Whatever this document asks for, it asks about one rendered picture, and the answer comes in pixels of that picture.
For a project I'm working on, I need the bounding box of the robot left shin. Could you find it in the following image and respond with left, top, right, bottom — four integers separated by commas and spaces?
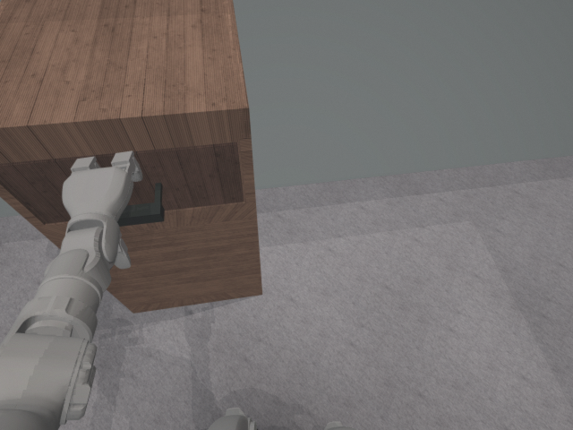
226, 408, 248, 419

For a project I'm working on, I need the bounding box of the left robot upper arm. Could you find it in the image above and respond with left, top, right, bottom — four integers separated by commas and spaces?
0, 332, 97, 430

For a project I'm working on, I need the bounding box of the drawer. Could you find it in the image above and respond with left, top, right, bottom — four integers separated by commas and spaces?
0, 142, 244, 224

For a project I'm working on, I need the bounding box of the handle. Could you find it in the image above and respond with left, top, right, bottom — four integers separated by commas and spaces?
117, 183, 165, 227

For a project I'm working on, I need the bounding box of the robot left forearm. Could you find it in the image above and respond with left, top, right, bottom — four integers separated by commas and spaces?
0, 213, 120, 356

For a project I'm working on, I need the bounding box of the cabinet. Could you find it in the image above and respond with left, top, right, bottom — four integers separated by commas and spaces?
0, 0, 262, 314

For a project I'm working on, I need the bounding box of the robot left hand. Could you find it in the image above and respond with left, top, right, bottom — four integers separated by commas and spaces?
62, 151, 142, 269

